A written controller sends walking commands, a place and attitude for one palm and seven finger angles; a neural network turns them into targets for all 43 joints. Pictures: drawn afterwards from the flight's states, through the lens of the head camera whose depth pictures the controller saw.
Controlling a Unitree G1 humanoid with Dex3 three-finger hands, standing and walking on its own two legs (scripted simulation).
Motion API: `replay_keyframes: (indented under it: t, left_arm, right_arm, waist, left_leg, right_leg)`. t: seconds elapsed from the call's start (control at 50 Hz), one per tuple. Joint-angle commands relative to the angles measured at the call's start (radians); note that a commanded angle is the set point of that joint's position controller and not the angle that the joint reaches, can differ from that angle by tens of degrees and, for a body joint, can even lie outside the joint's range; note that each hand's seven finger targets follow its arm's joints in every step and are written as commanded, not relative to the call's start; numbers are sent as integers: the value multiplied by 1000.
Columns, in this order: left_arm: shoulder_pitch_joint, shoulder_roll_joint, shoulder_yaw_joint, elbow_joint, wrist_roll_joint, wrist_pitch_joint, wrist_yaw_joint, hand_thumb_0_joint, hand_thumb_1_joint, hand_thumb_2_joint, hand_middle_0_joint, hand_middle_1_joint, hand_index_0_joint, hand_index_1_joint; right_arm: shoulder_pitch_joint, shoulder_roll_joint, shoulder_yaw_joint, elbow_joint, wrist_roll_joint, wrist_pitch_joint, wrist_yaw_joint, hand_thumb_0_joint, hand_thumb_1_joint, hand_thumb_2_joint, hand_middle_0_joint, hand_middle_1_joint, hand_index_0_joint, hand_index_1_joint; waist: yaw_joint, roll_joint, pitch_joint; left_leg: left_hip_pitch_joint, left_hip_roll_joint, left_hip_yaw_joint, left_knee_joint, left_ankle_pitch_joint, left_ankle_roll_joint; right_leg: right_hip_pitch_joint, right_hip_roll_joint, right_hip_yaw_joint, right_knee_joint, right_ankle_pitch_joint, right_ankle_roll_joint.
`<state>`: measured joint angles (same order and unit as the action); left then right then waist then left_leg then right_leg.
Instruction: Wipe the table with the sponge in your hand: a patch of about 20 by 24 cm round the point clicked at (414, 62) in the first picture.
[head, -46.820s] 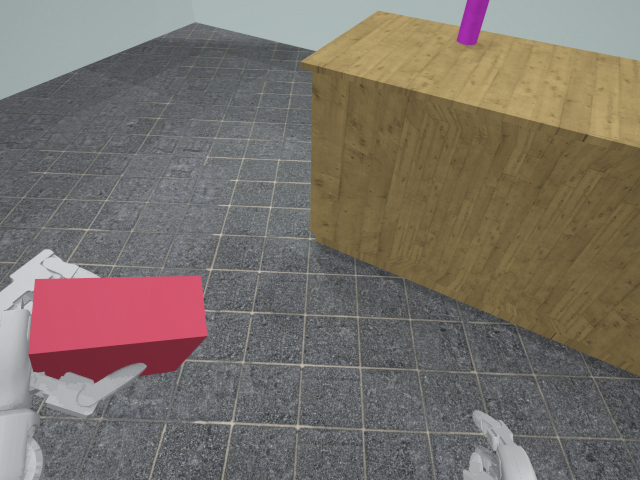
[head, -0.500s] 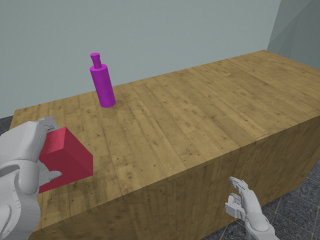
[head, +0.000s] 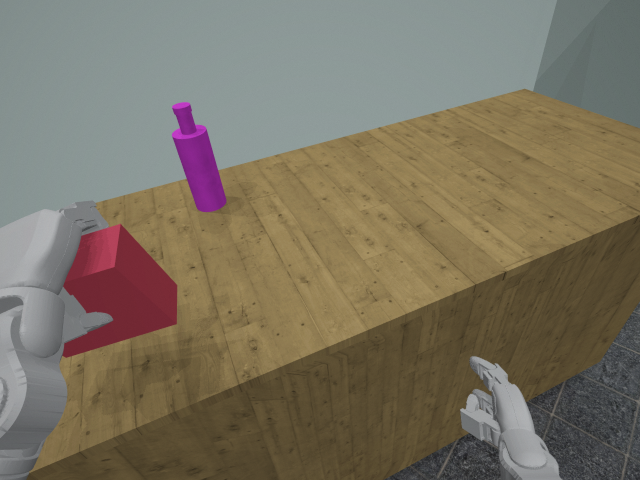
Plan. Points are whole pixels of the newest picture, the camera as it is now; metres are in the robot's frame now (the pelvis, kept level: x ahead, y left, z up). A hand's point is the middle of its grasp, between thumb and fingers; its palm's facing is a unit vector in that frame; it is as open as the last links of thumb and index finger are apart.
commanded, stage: lift the sponge slowly off the table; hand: left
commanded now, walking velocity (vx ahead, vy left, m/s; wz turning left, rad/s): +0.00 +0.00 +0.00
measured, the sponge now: (103, 304) +0.23 +0.31 +0.15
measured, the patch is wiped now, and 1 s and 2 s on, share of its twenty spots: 0.95 0.95 0.95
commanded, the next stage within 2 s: bring the sponge back beside the body in 0.44 s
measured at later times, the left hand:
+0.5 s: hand (55, 255) +0.22 +0.31 +0.24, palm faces +0.39 -0.14 -0.91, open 10.1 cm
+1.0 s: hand (58, 276) +0.21 +0.31 +0.22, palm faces +0.39 -0.20 -0.90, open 10.1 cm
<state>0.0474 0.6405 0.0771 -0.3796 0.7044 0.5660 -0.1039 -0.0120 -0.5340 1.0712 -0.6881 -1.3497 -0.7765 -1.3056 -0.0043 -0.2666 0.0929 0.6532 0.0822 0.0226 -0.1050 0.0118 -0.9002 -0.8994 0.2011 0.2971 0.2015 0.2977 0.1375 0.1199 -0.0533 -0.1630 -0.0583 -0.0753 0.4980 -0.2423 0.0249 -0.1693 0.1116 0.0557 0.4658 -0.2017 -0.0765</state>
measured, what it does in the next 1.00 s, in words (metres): stands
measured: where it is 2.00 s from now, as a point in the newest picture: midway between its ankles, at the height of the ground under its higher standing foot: outside the picture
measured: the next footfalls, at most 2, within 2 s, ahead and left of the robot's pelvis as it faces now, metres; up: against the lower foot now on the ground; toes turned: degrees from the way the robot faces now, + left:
none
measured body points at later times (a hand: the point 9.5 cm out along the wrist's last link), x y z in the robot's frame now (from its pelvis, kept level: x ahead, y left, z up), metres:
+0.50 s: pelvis +0.00 +0.01 +0.00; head -0.05 -0.04 +0.44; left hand +0.20 +0.32 +0.29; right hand +0.28 -0.17 -0.04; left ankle +0.02 +0.11 -0.74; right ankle +0.03 -0.07 -0.74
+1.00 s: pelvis +0.00 +0.01 +0.00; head -0.05 -0.03 +0.45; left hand +0.18 +0.31 +0.27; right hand +0.28 -0.16 -0.04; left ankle +0.02 +0.11 -0.74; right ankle +0.03 -0.07 -0.74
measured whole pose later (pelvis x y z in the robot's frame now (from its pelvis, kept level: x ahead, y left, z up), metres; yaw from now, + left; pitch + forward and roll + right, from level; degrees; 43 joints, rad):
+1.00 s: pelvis +0.00 +0.01 +0.00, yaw +0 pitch -5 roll +0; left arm 0.06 0.62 0.08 -0.51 0.66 0.65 -0.10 -0.01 -0.53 1.07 -0.69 -1.35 -0.78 -1.31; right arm -0.02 -0.26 0.11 0.62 0.09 0.06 -0.10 0.01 -0.90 -0.90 0.20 0.30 0.20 0.30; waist 0.16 0.11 -0.06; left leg -0.16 -0.07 -0.07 0.48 -0.23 0.04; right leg -0.16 0.10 0.06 0.45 -0.19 -0.06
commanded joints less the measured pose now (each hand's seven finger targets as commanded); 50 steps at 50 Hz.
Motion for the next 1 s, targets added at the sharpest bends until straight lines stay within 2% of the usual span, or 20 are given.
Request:
replay_keyframes:
  t: [0.0,0.08,0.12,0.16,0.18,0.22,0.26,0.32,0.36,0.42,0.46,0.52,0.56,0.62,0.66,0.68,0.82,0.86,0.92,0.98]
  left_arm:
    - [-295,275,190,-169,34,-14,51,0,100,1300,-1200,-1600,-1200,-1600]
    - [-389,272,169,-174,31,-10,49,0,100,1300,-1200,-1600,-1200,-1600]
    - [-359,280,175,-112,31,-6,46,0,100,1300,-1200,-1600,-1200,-1600]
    - [-389,328,203,-174,39,-4,45,0,100,1300,-1200,-1600,-1200,-1600]
    - [-410,312,196,-181,35,-3,45,0,100,1300,-1200,-1600,-1200,-1600]
    - [-374,296,186,-131,29,5,40,0,100,1300,-1200,-1600,-1200,-1600]
    - [-414,339,210,-200,35,9,39,0,100,1300,-1200,-1600,-1200,-1600]
    - [-355,313,210,-170,19,18,33,0,100,1300,-1200,-1600,-1200,-1600]
    - [-360,312,205,-200,17,27,29,0,100,1300,-1200,-1600,-1200,-1600]
    - [-355,260,164,-175,5,27,24,0,100,1300,-1200,-1600,-1200,-1600]
    - [-374,293,185,-221,12,32,29,0,100,1300,-1200,-1600,-1200,-1600]
    - [-394,245,147,-229,11,29,36,0,100,1300,-1200,-1600,-1200,-1600]
    - [-389,278,174,-284,17,35,43,0,100,1300,-1200,-1600,-1200,-1600]
    - [-306,251,176,-259,9,43,47,0,100,1300,-1200,-1600,-1200,-1600]
    - [-339,284,197,-316,15,47,52,0,100,1300,-1200,-1600,-1200,-1600]
    - [-354,248,172,-314,13,48,53,0,100,1300,-1200,-1600,-1200,-1600]
    - [-224,222,175,-293,-6,58,50,0,100,1300,-1200,-1600,-1200,-1600]
    - [-273,245,179,-328,-1,59,52,0,100,1300,-1200,-1600,-1200,-1600]
    - [-246,223,165,-270,-2,52,53,0,100,1300,-1200,-1600,-1200,-1600]
    - [-295,227,161,-347,7,48,58,0,100,1300,-1200,-1600,-1200,-1600]
  right_arm:
    - [-301,-83,-37,-204,-3,-65,-5,0,-900,-900,200,300,200,300]
    - [-307,-83,-34,-212,0,-67,-14,0,-900,-900,200,300,200,300]
    - [-293,-91,-37,-198,-3,-65,-18,0,-900,-900,200,300,200,300]
    - [-313,-92,-39,-204,1,-67,-15,0,-900,-900,200,300,200,300]
    - [-313,-85,-33,-216,-1,-65,-15,0,-900,-900,200,300,200,300]
    - [-302,-88,-35,-203,-2,-60,-16,0,-900,-900,200,300,200,300]
    - [-323,-88,-34,-207,5,-64,-11,0,-900,-900,200,300,200,300]
    - [-308,-88,-33,-210,-3,-53,-11,0,-900,-900,200,300,200,300]
    - [-328,-85,-29,-215,6,-53,-6,0,-900,-900,200,300,200,300]
    - [-311,-83,-28,-217,5,-45,-7,0,-900,-900,200,300,200,300]
    - [-330,-83,-28,-219,10,-49,-5,0,-900,-900,200,300,200,300]
    - [-317,-78,-27,-221,6,-49,-9,0,-900,-900,200,300,200,300]
    - [-327,-76,-28,-226,9,-54,-5,0,-900,-900,200,300,200,300]
    - [-311,-78,-28,-224,2,-40,-2,0,-900,-900,200,300,200,300]
    - [-328,-78,-28,-229,6,-38,2,0,-900,-900,200,300,200,300]
    - [-325,-72,-22,-236,5,-36,2,0,-900,-900,200,300,200,300]
    - [-317,-75,-24,-234,3,-21,8,0,-900,-900,200,300,200,300]
    - [-332,-75,-23,-234,10,-26,7,0,-900,-900,200,300,200,300]
    - [-313,-78,-24,-230,3,-30,-2,0,-900,-900,200,300,200,300]
    - [-329,-68,-22,-245,4,-43,-3,0,-900,-900,200,300,200,300]
  waist:
    - [16,-43,-123]
    - [14,-15,-120]
    - [12,-78,-106]
    - [15,-20,-151]
    - [22,-3,-173]
    - [19,-55,-137]
    - [17,23,-175]
    - [25,-55,-158]
    - [20,-17,-150]
    - [17,-53,-122]
    - [19,3,-131]
    - [17,-17,-144]
    - [21,11,-162]
    - [27,-54,-152]
    - [22,-11,-162]
    - [25,-5,-169]
    - [26,-43,-129]
    - [15,-1,-118]
    - [19,-61,-113]
    - [22,16,-153]
  left_leg:
    - [-7,17,-51,-51,119,9]
    - [-2,17,-51,-53,79,9]
    - [-10,18,-48,-47,82,10]
    - [6,17,-51,-43,94,7]
    - [-1,14,-50,-40,113,6]
    - [-7,18,-49,-45,117,6]
    - [16,20,-56,-49,127,4]
    - [2,21,-50,-39,163,6]
    - [9,26,-57,-51,146,3]
    - [3,30,-54,-64,132,6]
    - [9,33,-63,-75,112,3]
    - [17,33,-62,-88,109,3]
    - [27,37,-69,-94,106,3]
    - [15,37,-61,-91,145,3]
    - [26,41,-65,-96,129,3]
    - [18,38,-63,-98,143,2]
    - [12,40,-51,-90,144,5]
    - [17,44,-59,-99,102,4]
    - [6,38,-53,-88,105,7]
    - [16,34,-57,-87,112,6]
  right_leg:
    - [14,-89,115,-113,-15,-7]
    - [-8,-95,119,-122,-67,-11]
    - [-12,-96,122,-127,-61,-6]
    - [6,-97,160,-120,-48,-14]
    - [32,-104,133,-105,-22,-14]
    - [14,-99,114,-108,-11,-8]
    - [24,-95,151,-103,2,-19]
    - [37,-101,117,-94,55,-10]
    - [18,-94,142,-102,29,-15]
    - [4,-96,85,-103,17,-5]
    - [-1,-90,118,-103,-10,-16]
    - [10,-88,65,-97,-10,-10]
    - [16,-81,101,-96,-16,-19]
    - [34,-81,72,-94,26,-13]
    - [27,-74,104,-98,7,-18]
    - [40,-78,74,-89,22,-18]
    - [25,-78,69,-104,21,-12]
    - [1,-70,96,-112,-26,-15]
    - [9,-79,76,-114,-24,-11]
    - [31,-81,84,-101,-13,-17]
